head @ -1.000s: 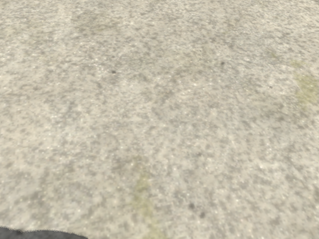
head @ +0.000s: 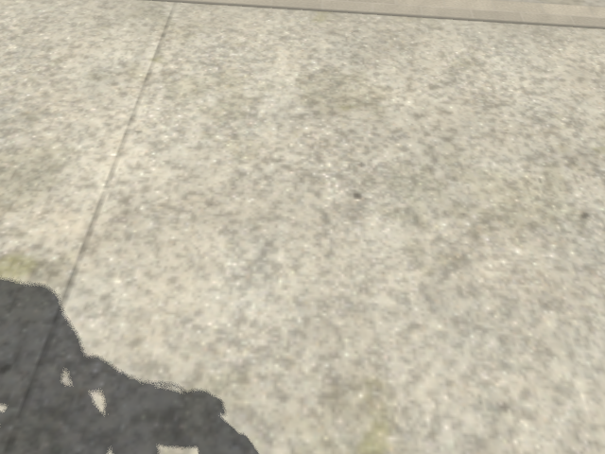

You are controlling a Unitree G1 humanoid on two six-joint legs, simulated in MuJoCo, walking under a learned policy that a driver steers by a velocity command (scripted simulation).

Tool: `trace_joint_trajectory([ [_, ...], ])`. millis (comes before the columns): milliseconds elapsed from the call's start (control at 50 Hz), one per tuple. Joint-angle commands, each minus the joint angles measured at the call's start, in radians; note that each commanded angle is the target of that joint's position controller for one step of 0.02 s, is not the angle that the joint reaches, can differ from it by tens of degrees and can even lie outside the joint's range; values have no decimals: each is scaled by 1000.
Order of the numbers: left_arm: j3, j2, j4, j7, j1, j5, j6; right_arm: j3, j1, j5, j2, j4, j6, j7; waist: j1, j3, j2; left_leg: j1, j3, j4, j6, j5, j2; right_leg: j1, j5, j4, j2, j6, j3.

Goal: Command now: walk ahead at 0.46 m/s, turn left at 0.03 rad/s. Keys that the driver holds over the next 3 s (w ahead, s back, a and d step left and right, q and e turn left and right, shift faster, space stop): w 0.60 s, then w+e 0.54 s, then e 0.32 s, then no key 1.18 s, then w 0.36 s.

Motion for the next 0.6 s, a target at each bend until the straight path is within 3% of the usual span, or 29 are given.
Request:
trace_joint_trajectory([
  [20, 0, 35, -90, -5, -100, 11, -7, -40, -24, 3, -164, -54, -16, -9, 0, 73, 122, 32, -166, -166, 163, 213, 233, -165, 144, -149, -22, 34, 13],
  [100, -19, 11, -144, -15, -245, 5, -9, -44, 44, 11, -184, -19, -18, -19, -41, 102, 124, -28, -95, -189, 145, 195, 218, -39, 317, -382, 33, 38, -24],
  [180, -15, 44, -181, -32, -292, -1, -14, -48, 74, 22, -192, 15, -8, -22, -22, 110, 123, 111, -98, -133, 123, 279, 284, -43, 274, -475, 43, -12, 7],
  [220, -4, 73, -177, -35, -248, 0, -16, -54, 70, 19, -210, 19, 5, -26, 13, 64, 141, 175, -90, -47, 103, 495, 296, 36, 196, -482, 73, -39, -16],
  [240, 10, 99, -161, -31, -174, 0, -15, -56, 63, 14, -221, 19, 14, -28, 55, 4, 160, 188, -75, 59, 90, 689, 282, 148, 158, -478, 108, -59, -47],
  [260, 34, 137, -117, -22, -20, 0, -11, -48, 61, 9, -208, 18, 24, -31, 132, -95, 154, 142, -37, 251, 62, 790, 235, 358, 163, -484, 132, -89, -71],
  [280, 52, 200, -83, -9, 157, 10, -6, -30, 83, -7, -174, -4, 26, -36, 189, -242, 74, -74, -15, 550, 31, 541, 189, 683, 178, -430, -28, -149, 104],
  [300, 69, 277, -58, -13, 228, 15, -1, 13, 240, 0, -16, -12, 4, -18, 101, -410, -224, -479, -43, 936, -41, -214, -12, 1033, -110, -541, -281, -330, 636],
  [320, 42, 175, -59, -14, 216, 0, -2, -6, 161, 27, -122, 0, -21, -16, 151, -394, -165, -590, -174, 1054, -28, -355, -2, 1009, -250, -687, -273, -309, 775],
  [340, 31, 139, -71, -8, 133, 1, -3, -24, 45, 54, -180, -37, -34, -12, 142, -208, -122, -676, -145, 1076, -15, -290, 53, 872, -212, -705, -245, -258, 612],
  [360, 24, 117, -88, -4, 62, 9, -5, -19, -18, 48, -178, -54, -41, -17, 113, -124, -20, -647, -116, 1027, -7, -196, 108, 718, -110, -722, -210, -231, 493],
  [380, 18, 92, -95, -5, 12, 19, -7, -24, -51, 27, -171, -57, -40, -22, 81, -57, 16, -607, -101, 961, -11, -137, 143, 578, 4, -744, -174, -220, 402],
  [400, 11, 72, -98, -6, -13, 34, -13, -28, -30, 19, -162, -53, -30, -23, 43, -46, -7, -538, -111, 927, -10, -98, 171, 494, 70, -770, -146, -213, 344],
  [460, 14, 76, -81, -8, -16, 21, -27, -19, -6, 13, -109, -47, 2, -25, 4, -13, -21, -492, -96, 837, -30, -66, 194, 382, 133, -850, -126, -235, 246],
  [520, 22, 105, -62, 6, 18, 17, -28, -15, -111, 0, -106, -85, 6, -26, 22, 36, 2, -574, -83, 685, -61, 86, 206, 382, 189, -890, -111, -233, 174],
  [600, 23, 126, -43, 18, 76, 6, -16, 0, -254, 4, -76, -117, -13, -10, 75, 58, 14, -526, -31, 405, -62, 311, 161, 404, 230, -887, -58, -182, 66],
])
